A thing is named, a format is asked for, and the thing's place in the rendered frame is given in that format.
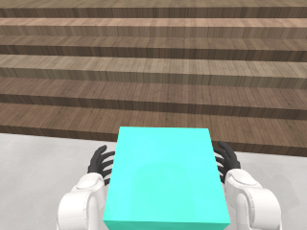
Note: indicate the carton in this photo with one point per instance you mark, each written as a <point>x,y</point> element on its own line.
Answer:
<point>165,178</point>

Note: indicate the robot right forearm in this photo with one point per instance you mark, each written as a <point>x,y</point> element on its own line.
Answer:
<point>256,208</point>

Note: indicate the left robot hand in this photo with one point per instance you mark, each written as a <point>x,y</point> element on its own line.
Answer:
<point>96,165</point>

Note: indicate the right robot hand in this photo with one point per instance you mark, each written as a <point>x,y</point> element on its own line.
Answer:
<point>229,162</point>

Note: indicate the robot left forearm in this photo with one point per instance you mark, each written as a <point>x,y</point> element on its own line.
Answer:
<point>79,209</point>

